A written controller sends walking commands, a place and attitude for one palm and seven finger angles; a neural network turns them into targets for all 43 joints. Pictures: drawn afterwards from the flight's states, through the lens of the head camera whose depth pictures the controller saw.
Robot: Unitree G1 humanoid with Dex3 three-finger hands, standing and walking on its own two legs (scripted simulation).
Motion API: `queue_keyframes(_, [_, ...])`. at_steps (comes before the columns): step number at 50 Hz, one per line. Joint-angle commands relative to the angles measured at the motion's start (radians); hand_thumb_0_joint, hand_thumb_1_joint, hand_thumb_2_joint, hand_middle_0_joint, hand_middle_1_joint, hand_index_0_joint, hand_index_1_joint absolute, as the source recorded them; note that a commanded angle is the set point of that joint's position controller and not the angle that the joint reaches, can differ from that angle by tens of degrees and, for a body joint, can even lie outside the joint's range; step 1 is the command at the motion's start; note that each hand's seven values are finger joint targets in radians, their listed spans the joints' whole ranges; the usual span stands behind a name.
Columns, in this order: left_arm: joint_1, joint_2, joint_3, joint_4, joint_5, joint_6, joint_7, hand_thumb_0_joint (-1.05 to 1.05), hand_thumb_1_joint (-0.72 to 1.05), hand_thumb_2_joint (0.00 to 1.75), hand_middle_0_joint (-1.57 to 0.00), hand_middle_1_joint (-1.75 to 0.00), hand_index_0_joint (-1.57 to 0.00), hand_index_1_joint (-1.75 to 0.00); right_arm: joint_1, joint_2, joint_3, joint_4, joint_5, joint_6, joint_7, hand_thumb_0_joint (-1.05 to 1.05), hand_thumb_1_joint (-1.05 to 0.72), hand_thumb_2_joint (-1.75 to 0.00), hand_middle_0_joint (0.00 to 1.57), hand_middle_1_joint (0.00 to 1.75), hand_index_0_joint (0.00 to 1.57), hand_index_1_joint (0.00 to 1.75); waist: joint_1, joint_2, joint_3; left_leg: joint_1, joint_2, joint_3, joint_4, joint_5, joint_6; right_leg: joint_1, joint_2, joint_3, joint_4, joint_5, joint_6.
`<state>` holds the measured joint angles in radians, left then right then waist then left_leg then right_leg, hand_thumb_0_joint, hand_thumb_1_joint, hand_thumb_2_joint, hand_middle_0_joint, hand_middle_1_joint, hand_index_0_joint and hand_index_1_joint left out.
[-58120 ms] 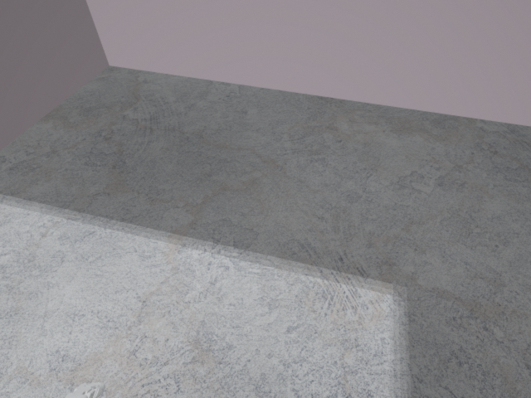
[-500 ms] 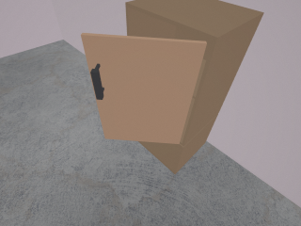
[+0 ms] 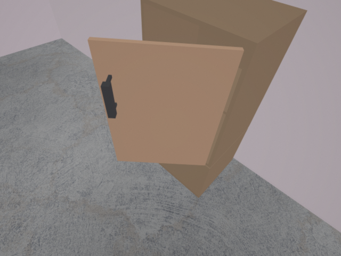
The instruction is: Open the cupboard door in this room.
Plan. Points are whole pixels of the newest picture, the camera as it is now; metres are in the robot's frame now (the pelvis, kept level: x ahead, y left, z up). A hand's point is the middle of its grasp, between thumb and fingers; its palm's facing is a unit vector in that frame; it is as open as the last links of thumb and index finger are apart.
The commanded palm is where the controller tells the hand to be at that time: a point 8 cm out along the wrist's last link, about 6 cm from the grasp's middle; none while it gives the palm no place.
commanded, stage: come to a stop and stand still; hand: left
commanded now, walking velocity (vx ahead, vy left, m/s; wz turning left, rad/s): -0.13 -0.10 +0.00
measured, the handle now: (110, 96) +0.56 +0.22 +0.04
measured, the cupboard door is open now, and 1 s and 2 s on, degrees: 42 42 42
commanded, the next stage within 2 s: look again from close up in 0.80 s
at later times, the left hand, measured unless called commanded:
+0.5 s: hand out of the picture +0.04 +0.16 -0.17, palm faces +0.02 -0.98 -0.22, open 7.2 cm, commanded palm none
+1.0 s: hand out of the picture -0.04 +0.12 -0.18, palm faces +0.02 -0.99 -0.16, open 7.3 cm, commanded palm none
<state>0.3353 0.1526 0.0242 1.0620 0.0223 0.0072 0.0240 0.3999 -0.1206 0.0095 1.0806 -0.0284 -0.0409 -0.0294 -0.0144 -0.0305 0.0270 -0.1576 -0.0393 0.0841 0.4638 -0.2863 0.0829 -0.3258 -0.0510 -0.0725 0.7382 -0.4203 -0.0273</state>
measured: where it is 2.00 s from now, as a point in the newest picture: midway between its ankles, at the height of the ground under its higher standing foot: outside the picture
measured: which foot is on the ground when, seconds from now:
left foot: down 0.00-1.00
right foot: up 0.00-0.06, down 0.08-1.00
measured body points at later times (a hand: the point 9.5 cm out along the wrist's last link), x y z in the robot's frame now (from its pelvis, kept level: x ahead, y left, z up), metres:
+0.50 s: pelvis +0.00 -0.02 +0.00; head +0.00 -0.02 +0.45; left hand +0.04 +0.21 -0.15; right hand +0.01 -0.24 -0.16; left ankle -0.02 +0.07 -0.74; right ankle +0.04 -0.13 -0.74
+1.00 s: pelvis -0.01 -0.02 +0.00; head -0.01 -0.03 +0.45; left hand -0.04 +0.18 -0.16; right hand -0.03 -0.23 -0.17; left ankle -0.02 +0.07 -0.74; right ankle +0.04 -0.13 -0.74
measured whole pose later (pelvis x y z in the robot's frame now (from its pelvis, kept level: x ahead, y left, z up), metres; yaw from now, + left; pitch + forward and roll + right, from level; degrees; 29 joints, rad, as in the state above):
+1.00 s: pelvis -0.01 -0.02 +0.00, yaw +0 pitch -3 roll +0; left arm 0.36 0.10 -0.03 1.13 0.02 -0.02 0.04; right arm 0.34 -0.12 0.01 1.09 -0.01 -0.02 -0.03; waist -0.02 0.01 0.03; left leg -0.17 -0.02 0.07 0.50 -0.28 0.04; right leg -0.27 -0.01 -0.08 0.49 -0.19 -0.03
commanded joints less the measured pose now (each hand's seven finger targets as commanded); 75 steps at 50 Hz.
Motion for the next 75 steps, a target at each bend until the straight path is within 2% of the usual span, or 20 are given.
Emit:
queue_keyframes(1, [0.054,0.004,-0.004,-0.028,-0.013,-0.031,0.006,0.00,0.90,0.90,-0.20,-0.30,-0.20,-0.30,0.022,-0.108,-0.012,-0.010,0.020,-0.020,-0.025,0.00,-0.90,-0.90,0.20,0.30,0.20,0.30,0.045,0.076,-0.002,-0.023,0.215,-0.160,-0.080,0.612,0.039,0.147,-0.010,0.027,-0.290,0.275,0.019])
queue_keyframes(3, [0.058,0.052,-0.001,-0.012,-0.018,-0.036,0.012,0.00,0.90,0.90,-0.20,-0.30,-0.20,-0.30,0.028,-0.082,-0.011,-0.003,0.025,-0.019,-0.025,0.00,-0.90,-0.90,0.20,0.30,0.20,0.30,0.032,0.056,0.000,-0.102,0.154,-0.132,-0.091,0.415,-0.033,0.257,-0.075,0.117,-0.295,0.534,-0.014])
queue_keyframes(4, [0.047,0.070,-0.002,-0.016,-0.018,-0.032,0.014,0.00,0.90,0.90,-0.20,-0.30,-0.20,-0.30,0.024,-0.074,-0.013,0.001,0.024,-0.015,-0.022,0.00,-0.90,-0.90,0.20,0.30,0.20,0.30,0.031,0.111,0.022,-0.115,0.138,-0.132,-0.121,0.355,-0.049,0.248,-0.099,0.118,-0.275,0.592,-0.018])
queue_keyframes(5, [0.030,0.069,-0.003,-0.016,-0.016,-0.028,0.016,0.00,0.90,0.90,-0.20,-0.30,-0.20,-0.30,0.017,-0.066,-0.017,0.006,0.023,-0.007,-0.023,0.00,-0.90,-0.90,0.20,0.30,0.20,0.30,0.023,0.072,0.041,-0.102,0.142,-0.131,-0.119,0.403,-0.057,0.220,-0.089,0.109,-0.247,0.611,-0.017])
queue_keyframes(7, [0.020,0.065,0.000,-0.025,-0.016,-0.024,0.020,0.00,0.90,0.90,-0.20,-0.30,-0.20,-0.30,0.015,-0.082,-0.027,0.010,0.023,0.003,-0.025,0.00,-0.90,-0.90,0.20,0.30,0.20,0.30,0.020,-0.026,0.009,-0.054,0.153,-0.122,-0.084,0.465,-0.051,0.211,-0.085,0.107,-0.229,0.665,-0.013])
queue_keyframes(11, [-0.015,0.078,0.011,-0.066,-0.011,-0.012,0.027,0.00,0.90,0.90,-0.20,-0.30,-0.20,-0.30,-0.007,-0.086,-0.039,0.003,0.021,0.009,-0.023,0.00,-0.90,-0.90,0.20,0.30,0.20,0.30,0.017,0.024,-0.024,-0.018,0.166,-0.120,-0.069,0.530,-0.044,0.171,-0.073,0.109,-0.203,0.589,-0.011])
queue_keyframes(14, [-0.033,0.072,0.011,-0.078,-0.007,-0.006,0.026,0.00,0.90,0.90,-0.20,-0.30,-0.20,-0.30,-0.040,-0.086,-0.041,-0.002,0.018,0.012,-0.020,0.00,-0.90,-0.90,0.20,0.30,0.20,0.30,0.019,0.025,-0.021,-0.021,0.174,-0.128,-0.077,0.470,-0.032,0.149,-0.060,0.109,-0.215,0.500,-0.007])
queue_keyframes(19, [-0.036,0.070,0.003,-0.075,-0.006,-0.008,0.021,0.00,0.90,0.90,-0.20,-0.30,-0.20,-0.30,-0.072,-0.078,-0.034,-0.009,0.016,0.020,-0.008,0.00,-0.90,-0.90,0.20,0.30,0.20,0.30,0.019,-0.005,0.013,-0.077,0.150,-0.126,-0.120,0.142,-0.037,0.140,-0.069,0.138,-0.297,0.369,-0.015])
queue_keyframes(23, [-0.038,0.075,-0.003,-0.063,-0.006,-0.014,0.016,0.00,0.90,0.90,-0.20,-0.30,-0.20,-0.30,-0.076,-0.085,-0.026,-0.004,0.015,0.023,-0.001,0.00,-0.90,-0.90,0.20,0.30,0.20,0.30,0.015,0.008,0.054,-0.098,0.138,-0.128,-0.160,0.016,-0.043,0.112,-0.065,0.154,-0.361,0.243,-0.015])
queue_keyframes(42, [0.074,0.049,-0.021,0.012,-0.011,-0.037,0.017,0.00,0.90,0.90,-0.20,-0.30,-0.20,-0.30,0.003,-0.065,-0.006,0.049,0.020,0.018,-0.002,0.00,-0.90,-0.90,0.20,0.30,0.20,0.30,0.014,0.011,0.068,-0.082,0.124,-0.109,-0.169,0.008,-0.050,0.118,-0.061,0.154,-0.442,0.178,-0.013])
queue_keyframes(43, [0.122,0.082,-0.029,0.057,0.003,-0.051,0.051,0.00,0.90,0.90,-0.20,-0.30,-0.20,-0.30,-0.129,-0.125,-0.013,-0.023,0.022,0.005,0.007,0.00,-0.90,-0.90,0.20,0.30,0.20,0.30,0.053,0.130,0.093,-0.117,0.152,-0.059,-0.010,0.067,-0.082,0.084,-0.099,0.138,-0.355,0.394,-0.005])
queue_keyframes(44, [0.123,0.114,-0.028,0.054,-0.002,-0.066,0.044,0.00,0.90,0.90,-0.20,-0.30,-0.20,-0.30,-0.113,-0.093,-0.002,-0.055,0.024,0.003,0.008,0.00,-0.90,-0.90,0.20,0.30,0.20,0.30,0.019,0.099,0.058,-0.108,0.113,-0.075,-0.006,0.089,-0.090,0.110,-0.128,0.158,-0.343,0.613,-0.027])
queue_keyframes(45, [0.105,0.099,-0.025,0.033,-0.006,-0.067,0.040,0.00,0.90,0.90,-0.20,-0.30,-0.20,-0.30,-0.003,-0.061,-0.008,-0.046,0.021,-0.003,0.004,0.00,-0.90,-0.90,0.20,0.30,0.20,0.30,-0.014,0.079,-0.110,-0.055,0.104,-0.093,-0.015,0.036,-0.086,0.187,-0.143,0.179,-0.305,0.545,-0.045])
queue_keyframes(46, [0.080,0.091,-0.027,0.024,-0.006,-0.062,0.034,0.00,0.90,0.90,-0.20,-0.30,-0.20,-0.30,0.020,-0.069,-0.010,-0.037,0.021,-0.004,-0.001,0.00,-0.90,-0.90,0.20,0.30,0.20,0.30,-0.015,0.053,-0.159,-0.032,0.110,-0.105,-0.016,0.099,-0.076,0.203,-0.127,0.159,-0.282,0.520,-0.048])
queue_keyframes(48, [0.044,0.068,-0.027,0.014,-0.010,-0.051,0.026,0.00,0.90,0.90,-0.20,-0.30,-0.20,-0.30,0.009,-0.084,-0.015,-0.038,0.020,0.005,-0.005,0.00,-0.90,-0.90,0.20,0.30,0.20,0.30,-0.012,-0.002,-0.037,-0.090,0.128,-0.129,-0.058,0.054,-0.060,0.122,-0.094,0.143,-0.326,0.245,-0.037])
queue_keyframes(49, [0.034,0.065,-0.029,0.011,-0.007,-0.043,0.024,0.00,0.90,0.90,-0.20,-0.30,-0.20,-0.30,-0.004,-0.086,-0.015,-0.043,0.016,0.009,-0.002,0.00,-0.90,-0.90,0.20,0.30,0.20,0.30,-0.004,0.014,0.048,-0.128,0.132,-0.142,-0.083,0.031,-0.054,0.069,-0.077,0.137,-0.341,0.162,-0.032])
queue_keyframes(51, [0.040,0.058,-0.025,0.002,-0.005,-0.039,0.022,0.00,0.90,0.90,-0.20,-0.30,-0.20,-0.30,-0.004,-0.097,-0.016,-0.056,0.013,0.011,0.000,0.00,-0.90,-0.90,0.20,0.30,0.20,0.30,0.002,0.039,0.105,-0.202,0.134,-0.168,-0.131,-0.058,-0.045,0.059,-0.058,0.135,-0.339,0.104,-0.028])
queue_keyframes(53, [0.050,0.059,-0.020,-0.006,-0.003,-0.035,0.020,0.00,0.90,0.90,-0.20,-0.30,-0.20,-0.30,-0.005,-0.110,-0.022,-0.069,0.011,0.013,0.002,0.00,-0.90,-0.90,0.20,0.30,0.20,0.30,0.008,0.020,0.123,-0.240,0.129,-0.182,-0.161,-0.144,-0.039,0.061,-0.049,0.134,-0.336,0.075,-0.023])
queue_keyframes(67, [0.033,0.083,-0.008,-0.044,-0.006,-0.039,0.015,0.00,0.90,0.90,-0.20,-0.30,-0.20,-0.30,0.002,-0.118,-0.018,-0.056,0.011,0.008,0.006,0.00,-0.90,-0.90,0.20,0.30,0.20,0.30,0.009,-0.002,0.080,-0.191,0.116,-0.157,-0.157,-0.068,-0.039,0.096,-0.068,0.154,-0.384,0.111,-0.025])
queue_keyframes(75, [0.036,0.074,-0.012,-0.025,-0.009,-0.037,0.014,0.00,0.90,0.90,-0.20,-0.30,-0.20,-0.30,0.005,-0.112,-0.014,-0.026,0.013,0.010,0.004,0.00,-0.90,-0.90,0.20,0.30,0.20,0.30,0.010,0.034,0.072,-0.172,0.121,-0.153,-0.166,-0.057,-0.045,0.112,-0.068,0.145,-0.395,0.130,-0.021])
